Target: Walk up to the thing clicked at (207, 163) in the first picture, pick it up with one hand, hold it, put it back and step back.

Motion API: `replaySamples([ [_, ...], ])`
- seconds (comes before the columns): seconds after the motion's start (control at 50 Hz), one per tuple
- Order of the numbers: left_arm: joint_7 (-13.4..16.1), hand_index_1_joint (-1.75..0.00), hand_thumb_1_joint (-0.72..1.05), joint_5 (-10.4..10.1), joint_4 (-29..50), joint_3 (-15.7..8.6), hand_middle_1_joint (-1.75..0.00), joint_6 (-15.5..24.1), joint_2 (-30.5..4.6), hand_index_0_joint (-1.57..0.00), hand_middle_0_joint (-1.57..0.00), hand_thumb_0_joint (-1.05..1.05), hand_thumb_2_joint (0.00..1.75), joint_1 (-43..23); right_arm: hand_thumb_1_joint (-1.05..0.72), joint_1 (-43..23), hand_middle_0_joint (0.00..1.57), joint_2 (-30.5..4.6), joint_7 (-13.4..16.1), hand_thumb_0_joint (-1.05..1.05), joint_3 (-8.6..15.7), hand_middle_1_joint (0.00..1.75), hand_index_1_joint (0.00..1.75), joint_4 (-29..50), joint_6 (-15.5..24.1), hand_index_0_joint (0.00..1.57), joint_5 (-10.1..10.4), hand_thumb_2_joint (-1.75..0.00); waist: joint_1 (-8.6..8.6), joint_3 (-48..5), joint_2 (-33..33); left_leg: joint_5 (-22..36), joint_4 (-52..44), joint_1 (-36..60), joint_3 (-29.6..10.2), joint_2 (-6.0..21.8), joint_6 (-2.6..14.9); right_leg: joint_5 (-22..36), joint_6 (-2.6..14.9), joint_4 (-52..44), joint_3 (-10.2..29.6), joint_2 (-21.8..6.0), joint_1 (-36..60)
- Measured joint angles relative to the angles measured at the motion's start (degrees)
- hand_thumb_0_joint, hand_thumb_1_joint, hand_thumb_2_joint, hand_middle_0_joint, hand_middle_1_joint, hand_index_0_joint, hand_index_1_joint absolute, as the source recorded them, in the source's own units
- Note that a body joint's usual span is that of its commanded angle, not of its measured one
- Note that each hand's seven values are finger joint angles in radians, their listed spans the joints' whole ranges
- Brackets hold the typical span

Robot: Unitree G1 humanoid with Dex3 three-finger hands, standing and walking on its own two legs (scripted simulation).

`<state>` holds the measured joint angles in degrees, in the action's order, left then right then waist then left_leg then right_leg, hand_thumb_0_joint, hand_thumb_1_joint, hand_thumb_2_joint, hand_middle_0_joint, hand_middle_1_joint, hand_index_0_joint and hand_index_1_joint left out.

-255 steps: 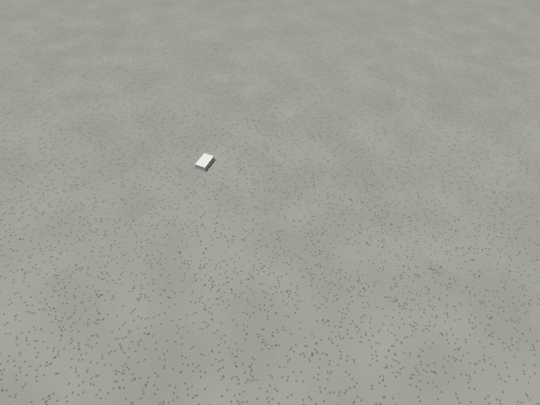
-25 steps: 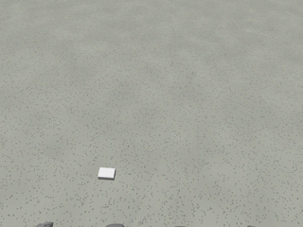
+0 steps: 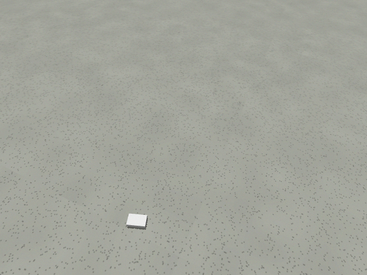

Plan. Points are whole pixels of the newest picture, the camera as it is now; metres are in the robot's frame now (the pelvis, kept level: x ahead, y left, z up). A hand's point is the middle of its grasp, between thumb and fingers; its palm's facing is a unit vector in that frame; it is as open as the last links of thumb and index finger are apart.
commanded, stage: walk up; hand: left
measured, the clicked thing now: (137, 220) +0.51 +0.23 -0.76
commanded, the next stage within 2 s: stand in 1.22 s
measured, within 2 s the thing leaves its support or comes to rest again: neither
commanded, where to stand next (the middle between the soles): +0.12 +0.01 m, yaw -1 degrees
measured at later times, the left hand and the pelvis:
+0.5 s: hand out of the picture +0.13 +0.27 -0.15, palm faces -0.02 -0.93 -0.36, open 7.4 cm; pelvis +0.02 +0.01 +0.01, yaw -1 degrees
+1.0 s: hand out of the picture +0.11 +0.26 -0.15, palm faces -0.03 -0.94 -0.35, open 7.4 cm; pelvis +0.03 +0.00 +0.01, yaw -1 degrees
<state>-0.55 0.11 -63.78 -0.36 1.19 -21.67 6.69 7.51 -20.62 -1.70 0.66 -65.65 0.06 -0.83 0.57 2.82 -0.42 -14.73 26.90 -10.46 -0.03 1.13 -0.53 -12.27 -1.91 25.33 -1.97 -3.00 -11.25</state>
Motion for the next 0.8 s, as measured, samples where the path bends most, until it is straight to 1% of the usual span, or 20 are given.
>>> replaySamples([
  [0.14,0.2,-0.29,0.9,-0.5,-1.6,0.2,-0.3,0.0,0.0,-0.2,-0.2,0.01,0.9,-1.5,-0.9,-0.8,0.2,1.4,0.5,0.01,0.0,0.3,0.3,-1.1,0.5,0.21,0.4,-0.89,-0.11,0.3,-1.3,1.0,-3.7,2.4,0.5,-0.8,0.76,1.4,-1.1,-4.2,0.3,-0.7,2.6],
  [0.34,0.7,-0.29,0.9,-0.3,-2.1,0.6,-0.3,-0.3,0.5,-0.2,-0.2,0.0,0.9,-4.3,-0.9,-4.7,0.2,0.8,1.1,0.01,0.9,0.3,0.3,0.5,0.5,0.21,0.8,-0.89,-0.5,0.6,-0.9,1.5,-6.2,4.5,1.1,-1.7,1.33,1.4,-1.78,-5.5,0.9,-1.6,4.0],
  [0.52,0.8,-0.29,0.9,0.1,-1.9,0.4,-0.3,-0.2,0.8,-0.2,-0.2,0.0,0.9,-4.6,-0.9,-5.9,0.2,0.4,1.0,0.01,1.2,0.3,0.3,0.9,0.3,0.21,0.7,-0.89,-0.46,0.2,0.0,1.8,-7.6,5.9,1.2,-1.7,1.15,1.2,-1.72,-6.0,0.9,-1.6,4.9],
  [0.8,0.6,-0.29,0.9,0.6,-2.0,0.2,-0.3,-0.3,1.5,-0.2,-0.2,0.0,0.9,-2.5,-0.9,-3.7,0.2,0.3,0.7,0.01,0.9,0.3,0.3,0.1,-0.2,0.2,0.6,-0.89,-0.51,0.5,0.6,2.2,-8.7,6.6,1.0,-1.0,0.53,1.5,-1.12,-6.8,0.6,-0.9,5.4],
])
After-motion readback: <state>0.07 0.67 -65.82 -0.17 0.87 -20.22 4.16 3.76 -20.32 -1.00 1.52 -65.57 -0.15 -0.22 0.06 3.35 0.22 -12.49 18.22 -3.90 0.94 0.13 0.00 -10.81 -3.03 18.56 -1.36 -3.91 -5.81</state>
